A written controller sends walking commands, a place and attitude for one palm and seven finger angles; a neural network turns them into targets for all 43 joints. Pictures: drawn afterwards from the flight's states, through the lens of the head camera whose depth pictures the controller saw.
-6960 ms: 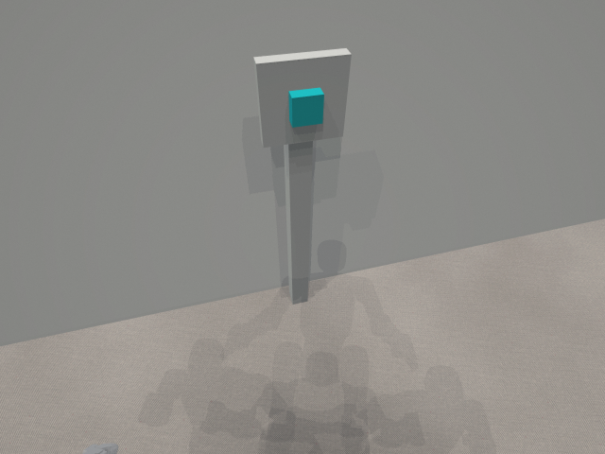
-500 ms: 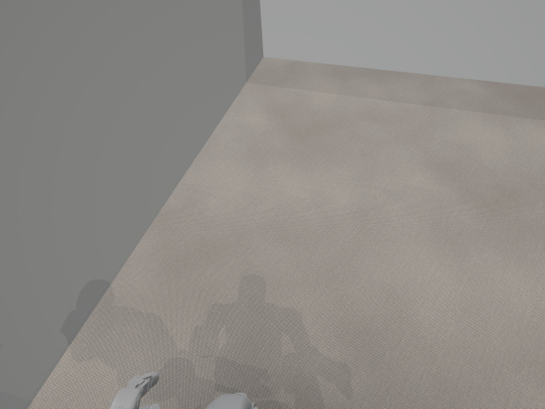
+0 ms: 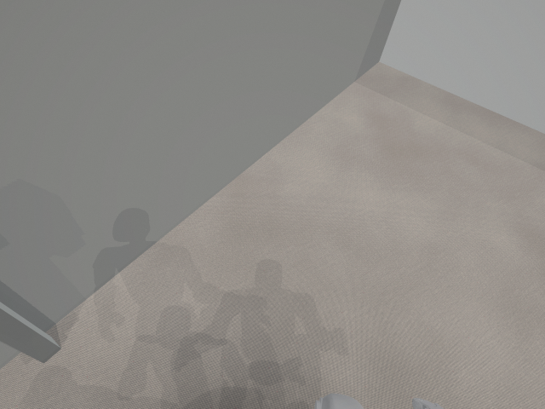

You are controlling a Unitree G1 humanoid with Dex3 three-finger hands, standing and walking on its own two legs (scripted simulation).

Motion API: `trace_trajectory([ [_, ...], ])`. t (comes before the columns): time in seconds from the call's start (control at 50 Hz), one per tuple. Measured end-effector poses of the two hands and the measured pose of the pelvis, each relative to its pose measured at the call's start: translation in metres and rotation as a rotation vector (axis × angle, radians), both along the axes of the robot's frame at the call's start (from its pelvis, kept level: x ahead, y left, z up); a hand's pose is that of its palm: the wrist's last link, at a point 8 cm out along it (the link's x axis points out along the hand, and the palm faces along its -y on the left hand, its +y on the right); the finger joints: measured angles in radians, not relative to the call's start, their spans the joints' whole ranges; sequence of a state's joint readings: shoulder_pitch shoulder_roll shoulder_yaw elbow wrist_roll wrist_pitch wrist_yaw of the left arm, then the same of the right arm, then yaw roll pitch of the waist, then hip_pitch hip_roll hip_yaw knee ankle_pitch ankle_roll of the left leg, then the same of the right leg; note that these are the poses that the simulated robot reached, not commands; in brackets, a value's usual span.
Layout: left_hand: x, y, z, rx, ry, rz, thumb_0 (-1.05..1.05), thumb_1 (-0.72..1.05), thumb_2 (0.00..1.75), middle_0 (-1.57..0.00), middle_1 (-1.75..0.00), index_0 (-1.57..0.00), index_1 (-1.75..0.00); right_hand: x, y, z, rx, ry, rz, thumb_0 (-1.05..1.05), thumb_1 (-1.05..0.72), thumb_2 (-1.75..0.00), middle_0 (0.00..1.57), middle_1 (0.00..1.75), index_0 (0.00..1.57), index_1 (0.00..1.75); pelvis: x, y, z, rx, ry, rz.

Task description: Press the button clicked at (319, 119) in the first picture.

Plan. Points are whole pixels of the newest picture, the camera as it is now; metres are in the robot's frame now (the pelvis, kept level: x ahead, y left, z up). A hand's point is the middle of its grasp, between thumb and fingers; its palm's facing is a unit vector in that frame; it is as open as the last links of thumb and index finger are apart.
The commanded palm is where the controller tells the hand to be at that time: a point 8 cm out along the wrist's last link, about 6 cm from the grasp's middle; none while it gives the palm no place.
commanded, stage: turn to face it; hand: left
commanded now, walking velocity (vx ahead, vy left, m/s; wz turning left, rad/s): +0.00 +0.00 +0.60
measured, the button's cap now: out of the picture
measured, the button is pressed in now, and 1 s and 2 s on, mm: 0 0 0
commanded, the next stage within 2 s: take the last steps up to it in 1.46 s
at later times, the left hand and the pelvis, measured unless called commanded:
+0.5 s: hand out of the picture +0.02 +0.17 -0.14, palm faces +0.31 -0.90 -0.29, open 7.4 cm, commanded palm none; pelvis -0.03 -0.06 +0.00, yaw +19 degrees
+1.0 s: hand out of the picture -0.18 +0.21 -0.17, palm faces +0.63 -0.74 -0.25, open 7.4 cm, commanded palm none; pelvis -0.08 -0.01 +0.00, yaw +36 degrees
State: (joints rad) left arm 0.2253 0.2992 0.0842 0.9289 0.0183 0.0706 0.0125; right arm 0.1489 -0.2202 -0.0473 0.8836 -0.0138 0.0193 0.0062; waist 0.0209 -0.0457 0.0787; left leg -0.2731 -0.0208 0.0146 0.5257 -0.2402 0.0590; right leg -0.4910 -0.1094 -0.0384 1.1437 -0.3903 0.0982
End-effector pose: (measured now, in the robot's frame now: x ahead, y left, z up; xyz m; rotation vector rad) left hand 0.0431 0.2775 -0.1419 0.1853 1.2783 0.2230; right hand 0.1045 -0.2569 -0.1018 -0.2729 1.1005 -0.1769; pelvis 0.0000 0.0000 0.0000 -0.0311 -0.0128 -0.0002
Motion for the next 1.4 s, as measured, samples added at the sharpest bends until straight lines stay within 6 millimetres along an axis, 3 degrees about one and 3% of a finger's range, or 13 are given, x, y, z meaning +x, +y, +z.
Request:
trace_trajectory([
  [0.18,0.015,-0.007,0.019,0.011,-0.138,0.055,0.01,0.91,0.9,-0.2,-0.3,-0.2,-0.3,-0.014,0.015,-0.012,0.057,0.06,0.053,0.01,-0.91,-0.9,0.2,0.3,0.2,0.3,-0.009,-0.003,0.004,0.001,0.001,0.11],
  [0.28,0.019,-0.025,0.027,0.022,-0.196,0.077,0.01,0.91,0.9,-0.2,-0.3,-0.2,-0.3,-0.031,0.001,-0.024,0.073,0.116,0.064,0.01,-0.91,-0.9,0.2,0.3,0.2,0.3,-0.016,-0.018,0.002,0.008,0.007,0.171],
  [0.36,0.009,-0.045,0.032,0.044,-0.236,0.109,0.01,0.91,0.9,-0.2,-0.3,-0.2,-0.3,-0.04,-0.02,-0.038,0.086,0.157,0.082,0.01,-0.91,-0.9,0.2,0.3,0.2,0.3,-0.022,-0.037,-0.004,0.022,0.015,0.223],
  [0.5,-0.052,-0.071,0.039,0.066,-0.181,0.215,0.01,0.91,0.9,-0.2,-0.3,-0.2,-0.3,-0.031,-0.045,-0.04,0.081,0.194,0.164,0.01,-0.91,-0.9,0.2,0.29,0.2,0.3,-0.03,-0.056,0.001,0.05,-0.011,0.324],
  [0.62,-0.107,-0.08,0.031,0.048,-0.116,0.322,0.01,0.9,0.9,-0.2,-0.3,-0.2,-0.3,-0.011,-0.042,-0.034,0.048,0.21,0.263,0.01,-0.91,-0.9,0.2,0.29,0.2,0.3,-0.037,-0.056,0.003,0.067,-0.013,0.415],
  [0.7,-0.149,-0.079,0.02,0.025,-0.072,0.406,0.01,0.9,0.9,-0.2,-0.3,-0.2,-0.3,0.013,-0.018,-0.029,0.018,0.197,0.359,0.01,-0.91,-0.9,0.19,0.29,0.2,0.3,-0.046,-0.047,0.001,0.064,-0.005,0.473],
  [0.82,-0.223,-0.063,-0.012,-0.017,0.007,0.547,0.01,0.9,0.9,-0.2,-0.3,-0.2,-0.3,0.057,0.049,-0.021,-0.017,0.055,0.525,0.01,-0.91,-0.9,0.19,0.29,0.2,0.3,-0.065,-0.021,-0.016,0.04,0.007,0.553],
  [0.9,-0.253,-0.053,-0.013,-0.023,0.063,0.6,0.01,0.91,0.9,-0.2,-0.3,-0.2,-0.3,0.065,0.086,-0.005,-0.007,-0.028,0.588,0.01,-0.91,-0.9,0.2,0.29,0.2,0.3,-0.075,-0.013,-0.01,0.019,-0.003,0.579],
  [1.02,-0.255,-0.038,0.004,0.002,-0.025,0.643,0.01,0.91,0.9,-0.2,-0.3,-0.2,-0.3,0.056,0.114,0.003,0.012,-0.02,0.658,0.01,-0.91,-0.9,0.2,0.29,0.2,0.3,-0.084,-0.007,0.002,0.0,-0.009,0.647],
  [1.12,-0.245,-0.033,0.015,0.037,-0.097,0.668,0.01,0.91,0.9,-0.2,-0.3,-0.2,-0.3,0.043,0.118,-0.005,0.037,0.025,0.685,0.01,-0.91,-0.9,0.2,0.3,0.2,0.3,-0.088,-0.011,0.004,0.001,-0.004,0.704],
  [1.26,-0.225,-0.045,0.028,0.083,-0.161,0.69,0.01,0.91,0.9,-0.2,-0.3,-0.2,-0.3,0.025,0.093,-0.027,0.051,0.129,0.692,0.01,-0.91,-0.9,0.2,0.3,0.2,0.3,-0.084,-0.029,0.001,0.008,0.013,0.778],
  [1.34,-0.221,-0.066,0.03,0.121,-0.186,0.713,0.01,0.91,0.9,-0.2,-0.3,-0.2,-0.3,0.024,0.071,-0.046,0.06,0.188,0.699,0.01,-0.91,-0.9,0.2,0.3,0.2,0.3,-0.076,-0.046,-0.007,0.027,0.031,0.816],
  [1.4,-0.23,-0.09,0.034,0.12,-0.164,0.744,0.0,0.91,0.9,-0.2,-0.3,-0.2,-0.3,0.026,0.059,-0.051,0.052,0.224,0.713,0.01,-0.91,-0.9,0.2,0.3,0.2,0.3,-0.074,-0.055,-0.005,0.036,0.017,0.848],
])
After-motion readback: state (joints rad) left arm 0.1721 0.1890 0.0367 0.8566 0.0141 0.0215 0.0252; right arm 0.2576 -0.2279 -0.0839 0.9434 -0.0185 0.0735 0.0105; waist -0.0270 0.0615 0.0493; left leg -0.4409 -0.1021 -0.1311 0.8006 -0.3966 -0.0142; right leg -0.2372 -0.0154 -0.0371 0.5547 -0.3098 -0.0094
